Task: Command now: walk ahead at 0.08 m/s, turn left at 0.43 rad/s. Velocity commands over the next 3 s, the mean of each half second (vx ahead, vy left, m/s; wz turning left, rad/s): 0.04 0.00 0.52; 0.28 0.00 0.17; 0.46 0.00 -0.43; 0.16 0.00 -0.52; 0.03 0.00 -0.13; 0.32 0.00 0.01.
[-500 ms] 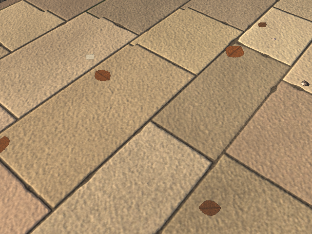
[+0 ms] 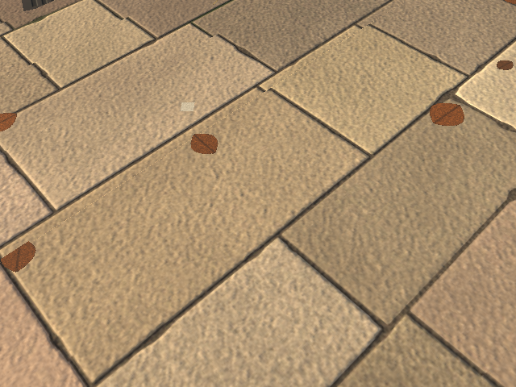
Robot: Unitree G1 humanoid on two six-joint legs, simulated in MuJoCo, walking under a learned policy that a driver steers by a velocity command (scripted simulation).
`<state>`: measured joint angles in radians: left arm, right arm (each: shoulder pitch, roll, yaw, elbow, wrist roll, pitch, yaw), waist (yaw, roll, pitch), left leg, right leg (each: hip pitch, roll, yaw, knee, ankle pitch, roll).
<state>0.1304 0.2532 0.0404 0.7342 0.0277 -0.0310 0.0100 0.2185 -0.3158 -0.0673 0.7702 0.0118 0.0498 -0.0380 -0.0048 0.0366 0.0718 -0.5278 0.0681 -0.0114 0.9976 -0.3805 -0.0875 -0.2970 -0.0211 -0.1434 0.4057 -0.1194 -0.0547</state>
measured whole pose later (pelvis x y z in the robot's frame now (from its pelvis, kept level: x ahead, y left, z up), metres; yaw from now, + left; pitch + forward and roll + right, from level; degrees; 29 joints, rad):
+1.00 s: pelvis +0.14 +0.07 +0.00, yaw +21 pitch +2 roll +0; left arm 0.43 0.26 0.05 0.86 -0.02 -0.05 0.01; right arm 0.09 -0.28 -0.05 0.66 0.02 -0.07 0.03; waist 0.11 0.03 0.02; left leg -0.52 0.04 -0.03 0.59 -0.14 -0.03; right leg 0.00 -0.01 0.05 0.27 -0.31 0.00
